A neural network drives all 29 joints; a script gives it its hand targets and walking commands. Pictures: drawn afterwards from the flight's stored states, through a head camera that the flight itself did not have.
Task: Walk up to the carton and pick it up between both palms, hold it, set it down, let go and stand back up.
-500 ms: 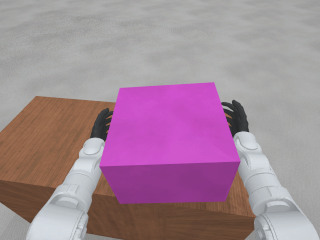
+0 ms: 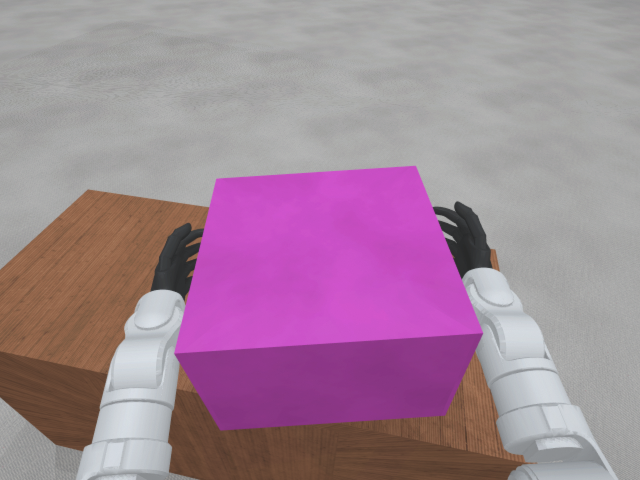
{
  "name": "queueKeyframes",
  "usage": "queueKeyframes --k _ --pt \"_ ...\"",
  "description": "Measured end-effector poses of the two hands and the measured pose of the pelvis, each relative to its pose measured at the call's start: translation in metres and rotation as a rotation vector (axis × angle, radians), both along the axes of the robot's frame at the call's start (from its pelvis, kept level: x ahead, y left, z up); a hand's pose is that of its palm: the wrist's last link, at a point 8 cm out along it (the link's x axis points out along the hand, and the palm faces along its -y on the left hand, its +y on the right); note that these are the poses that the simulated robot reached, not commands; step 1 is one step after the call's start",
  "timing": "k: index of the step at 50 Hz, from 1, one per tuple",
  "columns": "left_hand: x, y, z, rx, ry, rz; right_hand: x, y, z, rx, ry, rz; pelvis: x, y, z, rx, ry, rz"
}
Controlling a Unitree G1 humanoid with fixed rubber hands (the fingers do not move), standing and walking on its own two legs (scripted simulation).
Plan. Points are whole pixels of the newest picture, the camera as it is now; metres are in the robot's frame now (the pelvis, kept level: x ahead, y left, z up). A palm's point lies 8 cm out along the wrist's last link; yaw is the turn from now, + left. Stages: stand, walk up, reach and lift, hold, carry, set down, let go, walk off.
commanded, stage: reach and lift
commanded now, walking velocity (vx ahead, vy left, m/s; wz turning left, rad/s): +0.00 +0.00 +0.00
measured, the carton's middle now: (324, 290) +0.35 +0.00 +0.08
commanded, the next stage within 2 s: hold in 0.70 s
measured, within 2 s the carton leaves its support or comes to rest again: neither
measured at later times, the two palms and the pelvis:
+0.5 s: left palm (198, 266) +0.35 +0.15 +0.14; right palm (510, 261) +0.34 -0.23 +0.14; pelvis -0.03 -0.02 +0.00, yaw -3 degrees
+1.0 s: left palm (174, 253) +0.36 +0.17 +0.15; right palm (490, 238) +0.35 -0.20 +0.17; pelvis -0.01 +0.00 +0.00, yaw -1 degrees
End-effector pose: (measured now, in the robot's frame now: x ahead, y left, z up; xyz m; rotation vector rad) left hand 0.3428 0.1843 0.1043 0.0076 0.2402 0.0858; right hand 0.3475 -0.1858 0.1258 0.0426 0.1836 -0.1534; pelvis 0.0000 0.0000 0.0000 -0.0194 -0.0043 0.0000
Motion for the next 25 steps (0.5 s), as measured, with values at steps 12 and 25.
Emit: queueKeyframes --k 12,25 --pt "0.005 -0.034 0.021 0.010 -0.002 -0.060 -0.022 -0.034 0.006 0.006 -0.003 -0.064 -0.020 -0.003 -0.001 0.010 0.013 -0.032" --pt "0.003 -0.038 0.034 -0.020 0.004 -0.037 -0.011 -0.040 0.019 -0.017 0.009 -0.034 -0.027 -0.019 0.000 0.023 -0.003 -0.045"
